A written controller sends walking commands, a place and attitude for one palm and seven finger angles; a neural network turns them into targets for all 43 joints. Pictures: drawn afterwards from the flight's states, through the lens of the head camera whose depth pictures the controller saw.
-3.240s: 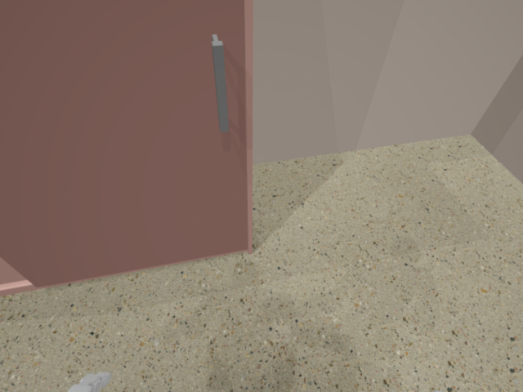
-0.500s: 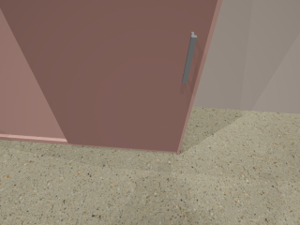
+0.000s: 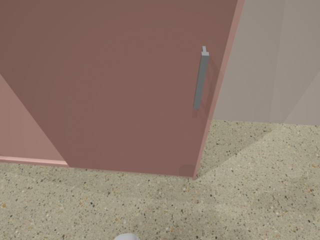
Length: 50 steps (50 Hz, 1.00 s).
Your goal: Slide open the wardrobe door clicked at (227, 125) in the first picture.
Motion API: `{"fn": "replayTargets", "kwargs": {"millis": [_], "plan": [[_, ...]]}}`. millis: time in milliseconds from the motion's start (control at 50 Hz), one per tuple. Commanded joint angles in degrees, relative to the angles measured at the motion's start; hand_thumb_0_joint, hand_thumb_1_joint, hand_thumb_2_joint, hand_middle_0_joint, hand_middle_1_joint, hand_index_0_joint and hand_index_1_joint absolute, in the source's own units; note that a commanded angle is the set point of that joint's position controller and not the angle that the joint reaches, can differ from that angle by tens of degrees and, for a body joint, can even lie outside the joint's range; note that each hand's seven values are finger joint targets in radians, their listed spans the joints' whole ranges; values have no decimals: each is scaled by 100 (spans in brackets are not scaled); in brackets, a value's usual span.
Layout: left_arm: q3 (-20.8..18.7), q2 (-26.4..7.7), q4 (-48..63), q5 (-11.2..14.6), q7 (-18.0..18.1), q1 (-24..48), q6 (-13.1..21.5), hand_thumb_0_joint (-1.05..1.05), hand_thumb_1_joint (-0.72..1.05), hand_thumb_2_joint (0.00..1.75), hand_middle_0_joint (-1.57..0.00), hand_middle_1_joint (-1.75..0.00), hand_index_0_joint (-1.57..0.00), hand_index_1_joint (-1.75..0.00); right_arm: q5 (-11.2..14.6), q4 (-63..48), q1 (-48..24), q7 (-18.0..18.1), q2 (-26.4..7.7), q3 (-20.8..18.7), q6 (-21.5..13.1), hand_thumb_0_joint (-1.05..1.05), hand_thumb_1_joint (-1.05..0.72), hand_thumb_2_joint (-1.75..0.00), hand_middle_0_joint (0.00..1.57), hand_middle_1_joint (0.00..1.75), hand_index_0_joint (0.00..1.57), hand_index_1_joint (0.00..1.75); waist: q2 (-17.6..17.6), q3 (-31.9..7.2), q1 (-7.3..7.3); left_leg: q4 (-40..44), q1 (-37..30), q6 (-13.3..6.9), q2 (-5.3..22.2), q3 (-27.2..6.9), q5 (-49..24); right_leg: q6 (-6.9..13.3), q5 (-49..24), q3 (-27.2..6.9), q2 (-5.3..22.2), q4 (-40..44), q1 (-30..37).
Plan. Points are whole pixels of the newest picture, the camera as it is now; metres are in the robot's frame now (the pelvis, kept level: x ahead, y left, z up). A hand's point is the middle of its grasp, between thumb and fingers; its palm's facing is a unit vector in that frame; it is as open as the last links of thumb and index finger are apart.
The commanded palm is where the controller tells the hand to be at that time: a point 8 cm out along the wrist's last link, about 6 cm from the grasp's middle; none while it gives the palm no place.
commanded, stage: take the last steps up to it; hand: right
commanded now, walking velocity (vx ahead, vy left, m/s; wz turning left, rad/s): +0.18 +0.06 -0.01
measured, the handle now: (199, 79) +0.60 -0.10 +0.08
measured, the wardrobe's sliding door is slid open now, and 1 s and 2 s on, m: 0.00 0.00 0.00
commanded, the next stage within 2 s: come to a stop and stand still in 0.10 s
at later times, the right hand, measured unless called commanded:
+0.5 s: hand out of the picture +0.16 -0.14 -0.17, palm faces +0.10 +0.96 -0.24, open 7.2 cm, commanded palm none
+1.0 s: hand out of the picture +0.09 -0.21 -0.18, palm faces +0.04 +0.98 -0.19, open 7.4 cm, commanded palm none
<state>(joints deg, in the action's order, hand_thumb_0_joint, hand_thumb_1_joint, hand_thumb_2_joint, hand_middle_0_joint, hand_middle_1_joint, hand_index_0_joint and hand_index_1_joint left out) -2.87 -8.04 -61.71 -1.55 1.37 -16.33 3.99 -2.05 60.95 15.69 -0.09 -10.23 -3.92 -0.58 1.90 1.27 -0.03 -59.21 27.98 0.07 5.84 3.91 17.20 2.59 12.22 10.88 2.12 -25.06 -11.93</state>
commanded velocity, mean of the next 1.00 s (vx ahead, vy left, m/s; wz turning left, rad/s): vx -0.05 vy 0.03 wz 0.00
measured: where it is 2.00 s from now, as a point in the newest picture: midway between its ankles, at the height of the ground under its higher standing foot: outside the picture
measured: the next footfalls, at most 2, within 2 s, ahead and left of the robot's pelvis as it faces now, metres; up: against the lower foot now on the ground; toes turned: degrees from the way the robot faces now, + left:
left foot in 0.20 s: +0.17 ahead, +0.16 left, +0.00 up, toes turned +7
right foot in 0.64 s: +0.17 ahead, -0.10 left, +0.00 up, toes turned -7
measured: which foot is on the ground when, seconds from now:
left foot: up 0.00-0.18, down 0.20-0.64, up 0.66-1.00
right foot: down 0.00-0.20, up 0.22-0.62, down 0.64-1.00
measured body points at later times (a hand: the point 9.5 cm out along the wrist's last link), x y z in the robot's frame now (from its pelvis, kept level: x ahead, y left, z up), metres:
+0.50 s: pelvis +0.11 +0.04 +0.00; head +0.15 +0.05 +0.44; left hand +0.17 +0.28 -0.17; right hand +0.16 -0.19 -0.15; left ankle +0.13 +0.15 -0.74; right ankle +0.11 -0.07 -0.69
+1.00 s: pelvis +0.07 -0.01 +0.01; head +0.09 -0.05 +0.45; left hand +0.14 +0.23 -0.12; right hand +0.09 -0.26 -0.17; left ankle +0.01 +0.17 -0.66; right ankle +0.13 -0.10 -0.74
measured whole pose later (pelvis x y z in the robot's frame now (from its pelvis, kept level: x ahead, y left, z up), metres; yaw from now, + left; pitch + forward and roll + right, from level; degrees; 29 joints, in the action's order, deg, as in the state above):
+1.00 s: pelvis +0.07 -0.01 +0.01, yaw +0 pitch +0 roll +3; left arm -2.3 -7.8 -57.0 -1.5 2.3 -10.7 0.0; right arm -1.9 59.3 14.8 0.4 -13.6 -4.7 4.8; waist 2.3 2.1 0.4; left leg -56.5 19.7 3.3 1.9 -1.7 23.4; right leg 2.8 7.3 6.6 3.5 -23.0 -15.7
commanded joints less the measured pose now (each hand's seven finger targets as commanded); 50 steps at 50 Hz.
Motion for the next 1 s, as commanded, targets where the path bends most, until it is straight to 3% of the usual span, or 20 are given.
{"fn": "replayTargets", "kwargs": {"millis": [0,80,140,160,180,200,220,240,280,380,440,520,580,600,620,640,660,740,840,980], "plan": [[-120,-706,80,-4,14,-428,-4,0,90,90,-20,-30,-20,-30,27,-258,130,-65,101,38,42,0,-90,-90,20,30,20,30,-808,461,26,1107,-143,126,126,10,-278,598,123,-1150,1464,1591,-392],[-179,-785,20,-32,-5,-530,-85,0,90,90,-20,-30,-20,-30,26,-454,-310,-61,24,23,-12,0,-90,-90,20,30,20,30,-781,465,107,2038,-523,134,-13,164,-202,629,254,-1255,1529,1326,-250],[-167,-682,-31,-18,-21,-502,-143,0,90,90,-20,-30,-20,-30,18,-283,188,-28,-149,-15,-106,0,-90,-90,20,30,20,30,-321,166,-149,3141,-1738,83,-267,331,-612,291,450,-1018,1186,373,-483],[-133,-570,-38,3,-47,-533,-136,0,90,90,-20,-30,-20,-30,7,-123,597,1,-329,-52,-171,0,-90,-90,20,30,20,30,96,-91,-325,3492,-2401,-18,-23,-13,-571,69,638,-638,841,-380,-737],[-59,-220,41,41,-79,-625,-128,0,90,90,-20,-30,-20,-30,-20,3,939,62,-790,-120,-244,0,-90,-90,20,30,20,30,1302,-290,-401,3946,-3140,-391,1091,-1389,-649,-190,1448,-96,261,-1675,-1692],[-7,-244,217,52,-68,-478,-189,0,90,90,-20,-30,-20,-30,54,-29,1169,103,-1080,-134,-242,0,-90,-90,20,30,20,30,1608,-354,-455,4448,-3063,-841,1837,-2323,-1188,-285,2393,-329,65,-2585,-2017],[-24,-278,121,51,-31,-487,-222,0,90,90,-20,-30,-20,-30,78,-84,787,138,-885,-65,-232,0,-90,-90,20,30,20,30,910,-296,-299,4474,-2542,-988,1791,-1959,-1558,-311,2160,-733,236,-2825,-1685],[0,-168,23,59,-10,-494,-284,0,90,90,-20,-30,-20,-30,81,-125,299,179,-642,-18,-260,0,-90,-90,20,30,20,30,1066,-118,-108,4421,-2038,-835,1554,-1606,-2594,-359,1795,-819,371,-2753,-1359],[55,-89,-123,120,30,-579,-359,0,90,90,-20,-30,-20,-30,63,-247,-107,223,-498,63,-232,0,-90,-90,20,30,20,30,641,-63,26,3916,-1852,-864,1313,-932,-4480,-444,1571,-913,350,-2568,-1055],[-89,-320,165,68,5,-141,-651,0,90,90,-20,-30,-20,-30,63,-327,109,331,-841,-132,-44,0,-90,-90,20,30,20,30,440,-213,-175,3626,-2243,-1064,1514,-766,-5475,-592,1324,-894,35,-3103,-1527],[-155,-462,435,51,-34,209,-723,0,90,90,-20,-30,-20,-30,33,-420,-16,368,-922,-179,19,0,-90,-90,20,30,20,30,553,-240,-180,3609,-2182,-1133,1601,-710,-5173,-627,1314,-1055,45,-3207,-1639],[-156,-469,624,85,-70,387,-662,0,90,90,-20,-30,-20,-30,-14,-607,-315,322,-1013,-206,84,0,-90,-90,20,30,20,30,961,-353,-114,3479,-1964,-980,1348,-553,-4385,-573,1158,-948,-14,-2136,-1080],[-153,-532,534,86,-55,16,-562,0,90,90,-20,-30,-20,-30,35,-619,-413,273,-1002,-192,143,0,-90,-90,20,30,20,30,877,-544,124,2974,-1572,-542,898,-316,-3146,-517,-311,-656,-104,-469,53],[-178,-762,510,65,-38,-88,-501,0,90,90,-20,-30,-20,-30,73,-635,-293,251,-850,-139,177,0,-90,-90,20,30,20,30,280,-702,152,2532,-1232,-278,602,-168,-2139,-427,-1215,-827,251,13,719],[-256,-1274,622,22,-25,-61,-417,0,90,90,-20,-30,-20,-30,120,-671,68,239,-468,-69,214,0,-90,-90,20,30,20,30,-1283,-867,95,1726,-403,124,-70,206,185,69,-3093,-2320,1597,300,1138],[-265,-1491,744,51,17,16,-445,0,90,90,-20,-30,-20,-30,121,-685,48,265,-437,-8,240,0,-90,-90,20,30,20,30,-1650,-866,167,695,-551,212,-382,-179,1889,652,-4196,-2691,2207,437,606],[-227,-1433,798,11,54,266,-443,0,90,90,-20,-30,-20,-30,111,-678,32,284,-480,-28,274,0,-90,-90,20,30,20,30,-1233,-630,93,67,-625,178,-320,-516,1870,913,-3673,-2382,2259,521,121],[-73,-1045,876,19,184,770,-360,0,90,90,-20,-30,-20,-30,41,-396,243,166,-673,-116,315,0,-90,-90,20,30,20,30,-1019,-185,-93,-595,-130,263,-386,-795,725,567,-2665,-1793,1564,672,59],[-145,-1112,674,36,241,236,-351,0,90,90,-20,-30,-20,-30,23,-428,182,86,-715,-159,397,0,-90,-90,20,30,20,30,-852,-308,120,-516,126,380,-391,-835,496,518,-1822,-1950,1676,899,677],[-237,-1185,512,-22,133,24,-427,0,90,90,-20,-30,-20,-30,40,-464,31,7,-461,-72,463,0,-90,-90,20,30,20,30,-1240,-111,228,943,-586,282,-343,-370,774,395,1087,-2076,1490,1599,153]]}}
